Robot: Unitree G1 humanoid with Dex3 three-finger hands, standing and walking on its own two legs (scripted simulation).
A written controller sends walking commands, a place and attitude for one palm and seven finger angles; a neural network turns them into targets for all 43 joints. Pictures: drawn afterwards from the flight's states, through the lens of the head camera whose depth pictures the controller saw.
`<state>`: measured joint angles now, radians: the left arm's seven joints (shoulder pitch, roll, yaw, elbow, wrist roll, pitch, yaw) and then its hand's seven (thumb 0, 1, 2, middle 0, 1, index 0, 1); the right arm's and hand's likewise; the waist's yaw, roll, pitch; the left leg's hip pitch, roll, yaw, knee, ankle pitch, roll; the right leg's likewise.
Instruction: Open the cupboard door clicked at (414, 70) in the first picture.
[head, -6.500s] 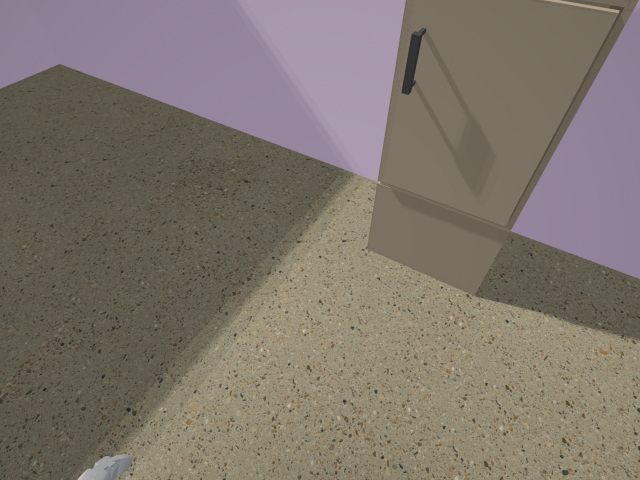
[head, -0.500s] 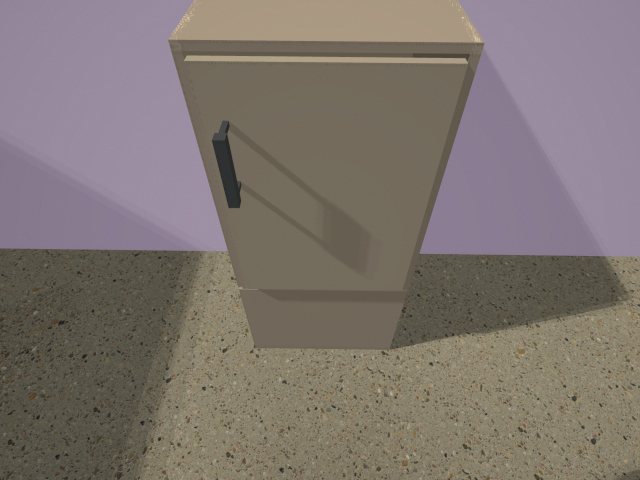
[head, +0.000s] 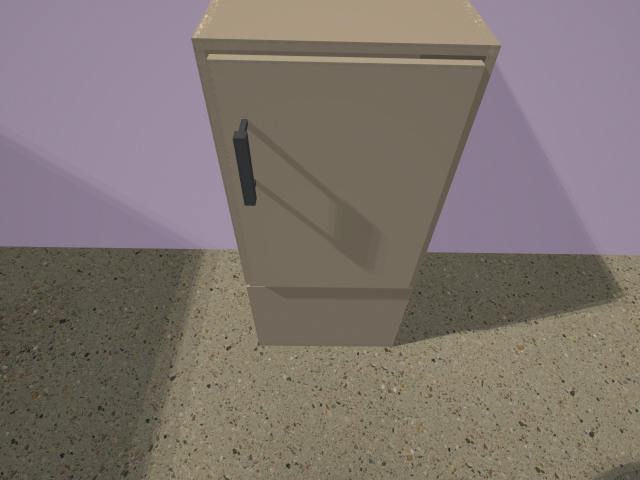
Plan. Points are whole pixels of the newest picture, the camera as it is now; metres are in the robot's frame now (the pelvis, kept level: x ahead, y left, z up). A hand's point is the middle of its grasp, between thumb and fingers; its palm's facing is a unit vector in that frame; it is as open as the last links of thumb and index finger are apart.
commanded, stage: shuffle to correct the standing spot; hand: left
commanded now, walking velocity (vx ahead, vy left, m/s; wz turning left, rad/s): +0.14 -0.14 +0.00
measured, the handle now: (247, 163) +0.60 +0.17 +0.05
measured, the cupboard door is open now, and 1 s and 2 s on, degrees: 0 0 0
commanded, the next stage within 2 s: come to a stop and stand still in 0.20 s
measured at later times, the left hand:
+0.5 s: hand out of the picture +0.01 +0.09 -0.19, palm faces +0.06 -0.99 -0.12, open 7.4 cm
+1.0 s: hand out of the picture +0.09 +0.11 -0.17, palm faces +0.07 -0.97 -0.22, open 7.4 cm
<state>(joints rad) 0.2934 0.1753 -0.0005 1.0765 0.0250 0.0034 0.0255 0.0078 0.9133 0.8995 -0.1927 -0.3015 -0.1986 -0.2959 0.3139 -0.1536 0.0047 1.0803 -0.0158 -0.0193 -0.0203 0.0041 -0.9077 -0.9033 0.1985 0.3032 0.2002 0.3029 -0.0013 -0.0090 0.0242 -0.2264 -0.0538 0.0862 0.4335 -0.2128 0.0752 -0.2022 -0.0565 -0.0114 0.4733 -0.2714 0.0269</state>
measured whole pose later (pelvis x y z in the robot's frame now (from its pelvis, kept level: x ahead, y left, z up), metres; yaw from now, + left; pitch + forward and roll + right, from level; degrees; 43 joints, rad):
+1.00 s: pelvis +0.04 -0.07 +0.00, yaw +1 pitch +0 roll +1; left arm 0.25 0.18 0.03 0.96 0.03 0.00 0.02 0.01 0.91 0.90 -0.20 -0.30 -0.20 -0.30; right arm 0.23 -0.17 -0.04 1.02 -0.01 0.03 0.00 0.00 -0.91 -0.90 0.20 0.30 0.20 0.30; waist 0.02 -0.03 0.03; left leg -0.28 0.00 0.06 0.66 -0.40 -0.02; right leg -0.25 -0.04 -0.09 0.54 -0.29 -0.04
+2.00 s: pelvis +0.05 -0.08 +0.00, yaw +0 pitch +0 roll +0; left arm 0.41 0.15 0.02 0.74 -0.05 0.05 0.06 0.02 0.93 0.90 -0.20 -0.30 -0.20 -0.30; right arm 0.30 -0.17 0.02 1.02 0.01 -0.06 -0.05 0.01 -0.92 -0.90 0.20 0.30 0.20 0.30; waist 0.01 0.01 0.03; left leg -0.19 0.01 0.07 0.50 -0.31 0.02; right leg -0.17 0.03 -0.05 0.49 -0.32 -0.04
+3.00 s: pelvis +0.00 -0.06 -0.05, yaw +2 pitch +10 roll -2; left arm 0.20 0.31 0.26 0.14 -0.30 -0.32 -0.34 0.01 -0.13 0.46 -0.27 -0.97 -0.27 -0.96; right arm 0.30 -0.29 0.01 0.59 0.04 -0.22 -0.07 0.01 -0.90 -0.90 0.20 0.30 0.20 0.30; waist -0.01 0.03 -0.07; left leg -0.69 0.00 0.03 0.94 -0.43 0.05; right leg -0.64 0.00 -0.09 0.89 -0.43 -0.03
